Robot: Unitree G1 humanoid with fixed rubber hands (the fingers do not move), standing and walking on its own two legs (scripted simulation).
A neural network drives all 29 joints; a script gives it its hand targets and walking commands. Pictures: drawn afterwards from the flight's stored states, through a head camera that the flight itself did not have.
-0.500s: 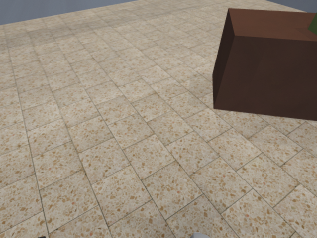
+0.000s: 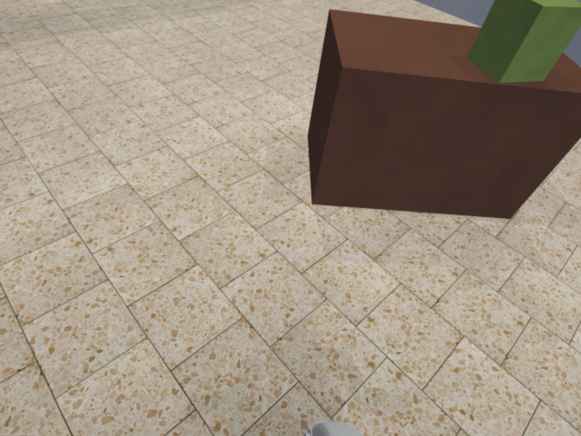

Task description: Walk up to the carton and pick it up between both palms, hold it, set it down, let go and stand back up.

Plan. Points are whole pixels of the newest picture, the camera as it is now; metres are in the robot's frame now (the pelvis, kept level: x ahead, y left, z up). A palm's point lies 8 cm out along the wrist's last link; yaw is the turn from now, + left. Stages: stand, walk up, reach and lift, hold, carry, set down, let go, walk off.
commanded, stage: walk up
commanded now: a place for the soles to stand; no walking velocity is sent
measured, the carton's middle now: (523, 35) +1.41 -0.80 +0.06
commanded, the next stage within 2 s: none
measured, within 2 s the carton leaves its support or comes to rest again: neither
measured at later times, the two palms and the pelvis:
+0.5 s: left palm (215, 297) +0.35 +0.14 -0.08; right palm out of the picture +0.23 -0.49 -0.10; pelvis +0.20 -0.15 +0.00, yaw -6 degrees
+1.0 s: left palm (285, 232) +0.55 +0.02 -0.13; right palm out of the picture +0.39 -0.65 -0.08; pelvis +0.39 -0.28 -0.03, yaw -9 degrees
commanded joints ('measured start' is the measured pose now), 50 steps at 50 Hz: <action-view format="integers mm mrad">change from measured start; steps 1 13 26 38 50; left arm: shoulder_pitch -149 -6 -151 -71 171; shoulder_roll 210 241 229 253 266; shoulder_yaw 59 94 66 64 106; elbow -127 -27 -178 -156 -25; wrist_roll -8 -29 -29 -11 -10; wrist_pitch -38 -63 -86 -45 -50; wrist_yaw -11 -20 33 36 10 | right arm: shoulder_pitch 0 9 57 77 -103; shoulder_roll -333 -330 -285 -354 -314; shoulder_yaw -79 -55 -39 -91 -71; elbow -70 -72 -77 -135 -138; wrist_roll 3 2 23 10 -36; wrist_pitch -45 -29 -18 -27 -19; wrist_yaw -11 -6 1 -35 -21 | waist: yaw -31 139 41 -35 178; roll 271 99 -127 203 44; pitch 83 -143 -28 -31 -68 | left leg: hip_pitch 161 -115 -258 153 -501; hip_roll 329 180 85 406 126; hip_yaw -397 28 -121 -720 -49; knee -459 261 173 -394 247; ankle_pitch -259 347 -38 -426 -463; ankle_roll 181 94 -4 233 110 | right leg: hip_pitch -289 516 271 -270 438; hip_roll -141 -16 -273 -116 -51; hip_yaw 69 -129 144 61 -141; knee -69 -497 -748 146 -335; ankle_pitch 95 63 68 -75 -118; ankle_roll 24 -80 -262 -4 -42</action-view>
